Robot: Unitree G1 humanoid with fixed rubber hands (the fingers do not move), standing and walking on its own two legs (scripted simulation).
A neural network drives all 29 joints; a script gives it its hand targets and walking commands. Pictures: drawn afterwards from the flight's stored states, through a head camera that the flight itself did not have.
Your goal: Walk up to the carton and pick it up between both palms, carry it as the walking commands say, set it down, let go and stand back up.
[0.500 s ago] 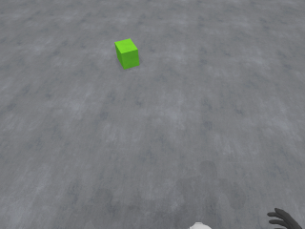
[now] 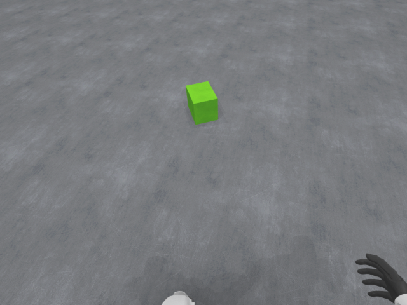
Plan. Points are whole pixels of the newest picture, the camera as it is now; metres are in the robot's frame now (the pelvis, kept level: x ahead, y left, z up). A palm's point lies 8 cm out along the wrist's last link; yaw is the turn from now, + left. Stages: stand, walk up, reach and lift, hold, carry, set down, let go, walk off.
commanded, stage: walk up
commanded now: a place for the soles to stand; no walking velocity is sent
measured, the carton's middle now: (201, 102) +1.63 +0.21 -0.67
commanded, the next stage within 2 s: none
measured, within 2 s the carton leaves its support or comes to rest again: neither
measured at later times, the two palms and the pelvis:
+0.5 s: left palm (90, 178) +0.44 +0.39 -0.06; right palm (349, 248) +0.30 -0.28 -0.11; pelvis +0.28 +0.06 -0.02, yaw -3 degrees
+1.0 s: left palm (74, 151) +0.57 +0.51 -0.10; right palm (288, 136) +0.62 -0.18 -0.06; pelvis +0.50 +0.17 -0.01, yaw -2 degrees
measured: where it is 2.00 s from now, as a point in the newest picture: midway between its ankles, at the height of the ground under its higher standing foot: (180, 182)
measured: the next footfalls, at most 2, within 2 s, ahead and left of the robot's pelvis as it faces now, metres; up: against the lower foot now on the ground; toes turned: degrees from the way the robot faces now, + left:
left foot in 0.06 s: +0.22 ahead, +0.15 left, +0.00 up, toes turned +5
right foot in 0.48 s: +0.43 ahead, -0.05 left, +0.00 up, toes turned -10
